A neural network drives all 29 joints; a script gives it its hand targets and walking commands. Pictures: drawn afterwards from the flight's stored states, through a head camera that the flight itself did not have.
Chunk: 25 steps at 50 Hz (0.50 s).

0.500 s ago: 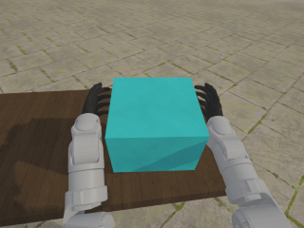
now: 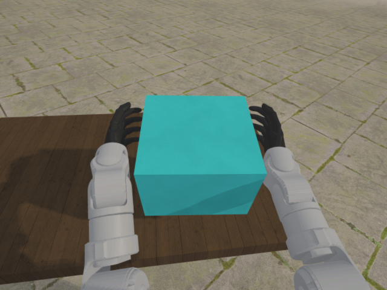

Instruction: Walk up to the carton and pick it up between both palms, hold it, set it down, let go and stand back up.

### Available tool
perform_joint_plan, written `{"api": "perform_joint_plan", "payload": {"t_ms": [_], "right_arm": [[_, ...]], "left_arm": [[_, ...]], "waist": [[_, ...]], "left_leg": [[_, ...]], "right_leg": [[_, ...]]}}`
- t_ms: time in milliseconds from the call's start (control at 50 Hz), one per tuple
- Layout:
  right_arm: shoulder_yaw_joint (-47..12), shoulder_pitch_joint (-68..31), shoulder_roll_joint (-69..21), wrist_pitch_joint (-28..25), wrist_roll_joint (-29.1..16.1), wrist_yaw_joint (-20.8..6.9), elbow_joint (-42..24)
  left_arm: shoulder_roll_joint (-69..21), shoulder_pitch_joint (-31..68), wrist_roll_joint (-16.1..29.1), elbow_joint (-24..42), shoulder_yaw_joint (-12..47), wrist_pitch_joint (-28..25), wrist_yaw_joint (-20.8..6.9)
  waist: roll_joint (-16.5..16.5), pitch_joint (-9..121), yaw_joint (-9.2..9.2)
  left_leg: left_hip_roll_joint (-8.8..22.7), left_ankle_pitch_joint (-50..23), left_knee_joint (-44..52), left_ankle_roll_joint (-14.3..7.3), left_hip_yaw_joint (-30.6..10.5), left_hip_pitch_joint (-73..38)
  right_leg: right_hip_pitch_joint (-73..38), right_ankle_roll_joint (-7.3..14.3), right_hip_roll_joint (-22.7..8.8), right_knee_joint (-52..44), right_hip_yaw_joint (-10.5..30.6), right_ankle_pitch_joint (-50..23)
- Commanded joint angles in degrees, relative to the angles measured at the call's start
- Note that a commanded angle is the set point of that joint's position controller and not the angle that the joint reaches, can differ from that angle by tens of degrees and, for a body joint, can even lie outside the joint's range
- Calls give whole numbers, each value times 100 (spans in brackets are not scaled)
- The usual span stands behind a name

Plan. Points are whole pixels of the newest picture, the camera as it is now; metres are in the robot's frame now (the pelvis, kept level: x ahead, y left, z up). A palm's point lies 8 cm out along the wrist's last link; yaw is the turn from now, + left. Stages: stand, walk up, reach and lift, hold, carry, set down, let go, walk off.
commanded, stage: set down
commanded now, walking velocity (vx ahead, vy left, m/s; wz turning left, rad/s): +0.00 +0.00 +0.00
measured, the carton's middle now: (196, 154) +0.36 +0.01 +0.13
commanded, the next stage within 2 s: none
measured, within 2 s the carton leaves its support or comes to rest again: neither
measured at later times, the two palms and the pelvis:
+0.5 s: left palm (123, 154) +0.38 +0.16 +0.12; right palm (262, 158) +0.37 -0.14 +0.11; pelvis +0.02 +0.02 +0.00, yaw -1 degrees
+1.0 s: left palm (122, 160) +0.39 +0.17 +0.09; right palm (258, 166) +0.36 -0.13 +0.10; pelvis +0.01 +0.02 +0.00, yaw -1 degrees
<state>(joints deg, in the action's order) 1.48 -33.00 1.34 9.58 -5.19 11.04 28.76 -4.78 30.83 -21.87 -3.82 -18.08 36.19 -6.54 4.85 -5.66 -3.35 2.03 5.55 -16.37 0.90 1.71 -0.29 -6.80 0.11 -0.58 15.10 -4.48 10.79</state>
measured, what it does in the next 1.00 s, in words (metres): stands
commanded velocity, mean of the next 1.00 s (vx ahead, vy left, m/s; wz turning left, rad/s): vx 0.00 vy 0.00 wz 0.00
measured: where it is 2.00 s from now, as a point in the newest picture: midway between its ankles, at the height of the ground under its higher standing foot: outside the picture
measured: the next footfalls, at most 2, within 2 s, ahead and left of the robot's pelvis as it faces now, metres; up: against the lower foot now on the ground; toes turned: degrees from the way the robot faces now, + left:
none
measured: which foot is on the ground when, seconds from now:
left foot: down 0.00-1.00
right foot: down 0.00-1.00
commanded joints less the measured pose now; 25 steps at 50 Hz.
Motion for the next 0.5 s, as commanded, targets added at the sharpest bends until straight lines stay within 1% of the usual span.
{"api": "perform_joint_plan", "payload": {"t_ms": [0, 20, 40, 60, 80, 100, 120, 160, 180, 200, 220, 240, 260, 280, 300, 320, 340, 360, 380, 400, 420, 440, 460, 480], "right_arm": [[-1510, -3982, -2596, -853, 214, -646, -1437], [-1411, -3854, -2536, -942, 342, -683, -1257], [-1275, -3766, -2545, -1083, 480, -724, -1154], [-1246, -3729, -2527, -1218, 522, -765, -1124], [-1131, -3677, -2505, -1343, 633, -798, -1021], [-1073, -3716, -2545, -1497, 700, -828, -958], [-1029, -3639, -2545, -1615, 779, -863, -895], [-1006, -3611, -2544, -1826, 826, -862, -824], [-982, -3533, -2534, -1893, 875, -847, -714], [-978, -3422, -2463, -1988, 854, -835, -668], [-1031, -3426, -2452, -2063, 847, -823, -646], [-1035, -3326, -2438, -2114, 860, -788, -597], [-1172, -3381, -2483, -2217, 822, -777, -693], [-1230, -3355, -2438, -2295, 768, -765, -773], [-1330, -3428, -2486, -2357, 717, -737, -852], [-1374, -3436, -2474, -2417, 691, -725, -877], [-1554, -3374, -2549, -2453, 615, -701, -934], [-1645, -3373, -2606, -2502, 570, -674, -986], [-1755, -3281, -2643, -2493, 529, -662, -955], [-1843, -3204, -2672, -2463, 509, -634, -958], [-1944, -3178, -2694, -2436, 485, -618, -1063], [-2048, -3074, -2776, -2376, 439, -605, -976], [-2097, -3044, -2792, -2337, 400, -595, -987], [-2141, -2962, -2809, -2271, 367, -582, -994]], "left_arm": [[-2188, 3042, 382, -52, 2116, -522, -850], [-2178, 3043, 322, -235, 2023, -604, -853], [-2212, 3010, 302, -405, 2043, -691, -858], [-2224, 2913, 254, -465, 2024, -779, -855], [-2233, 2877, 258, -517, 2057, -878, -844], [-2295, 2823, 229, -669, 2018, -977, -832], [-2320, 2845, 300, -667, 2119, -1098, -800], [-2408, 2750, 355, -798, 2199, -1285, -759], [-2447, 2727, 317, -779, 2261, -1359, -729], [-2470, 2693, 364, -780, 2388, -1440, -679], [-2513, 2667, 369, -734, 2463, -1507, -633], [-2515, 2652, 423, -734, 2615, -1579, -604], [-2595, 2696, 468, -609, 2703, -1667, -563], [-2632, 2621, 539, -544, 2880, -1726, -520], [-2671, 2733, 639, -371, 3057, -1806, -474], [-2687, 2676, 707, -333, 3137, -1867, -414], [-2669, 2701, 716, -266, 3193, -1932, -378], [-2708, 2723, 745, -180, 3284, -1984, -345], [-2678, 2655, 756, -172, 3311, -2003, -326], [-2620, 2514, 729, -196, 3300, -2014, -336], [-2606, 2421, 735, -247, 3268, -1989, -358], [-2555, 2368, 667, -247, 3181, -1978, -389], [-2555, 2334, 696, -165, 3111, -1945, -401], [-2494, 2151, 654, -289, 3047, -1886, -450]], "waist": [[-395, 1515, 70], [-302, 1358, 66], [-309, 1336, 4], [-399, 1357, 158], [-358, 1377, 83], [-384, 1302, 114], [-329, 1381, 85], [-364, 1536, 67], [-511, 1566, 116], [-533, 1566, 7], [-552, 1650, 51], [-535, 1780, -63], [-571, 1911, 47], [-600, 2171, 10], [-717, 2413, -49], [-695, 2462, -22], [-704, 2676, 40], [-763, 2870, 88], [-753, 2841, 146], [-652, 2928, 167], [-613, 2999, 158], [-504, 2902, 190], [-479, 2780, 249], [-448, 2620, 251]], "left_leg": [[-327, 40, 222, -163, 462, -790], [-300, 145, 288, -167, 488, -752], [-251, 251, 305, -159, 496, -777], [-231, 294, 339, -148, 526, -718], [-225, 302, 364, -146, 534, -736], [-216, 247, 348, -122, 561, -730], [-182, 284, 359, -117, 520, -683], [-170, 134, 317, -80, 543, -788], [-189, 12, 287, -40, 545, -808], [-161, -239, 220, -10, 532, -866], [-137, -477, 178, 33, 514, -948], [-118, -598, 124, 48, 481, -1026], [-101, -1006, 30, 77, 457, -1117], [-96, -1506, -92, 122, 437, -1264], [-101, -1910, -235, 174, 389, -1460], [-84, -2256, -334, 190, 356, -1480], [-110, -2515, -413, 209, 365, -1536], [-118, -2744, -489, 229, 341, -1544], [-128, -2906, -522, 236, 334, -1573], [-145, -2932, -549, 202, 307, -1516], [-167, -2909, -554, 194, 315, -1504], [-157, -2793, -476, 156, 304, -1402], [-177, -2702, -487, 114, 324, -1271], [-210, -2551, -416, 96, 353, -1194]], "right_leg": [[343, -284, 88, -312, -301, -751], [405, -299, 98, -385, -337, -491], [471, -274, 95, -408, -380, -261], [435, -241, 102, -441, -351, -72], [481, -239, 99, -481, -433, 18], [533, -227, 114, -471, -449, 89], [468, -218, 117, -462, -448, 111], [519, -219, 119, -459, -476, 72], [457, -206, 109, -472, -456, -30], [533, -196, 146, -432, -486, -114], [530, -197, 176, -412, -499, -139], [508, -187, 184, -425, -533, -286], [523, -181, 231, -375, -534, -406], [487, -161, 245, -364, -543, -649], [525, -151, 250, -312, -533, -897], [578, -135, 278, -300, -503, -1061], [430, -146, 285, -225, -475, -1356], [339, -148, 288, -180, -446, -1530], [321, -160, 306, -192, -426, -1720], [201, -167, 264, -136, -375, -2086], [58, -181, 250, -80, -336, -2278], [-32, -224, 242, -74, -335, -2415], [-99, -227, 210, -42, -302, -2537], [-170, -262, 185, -12, -294, -2701]]}}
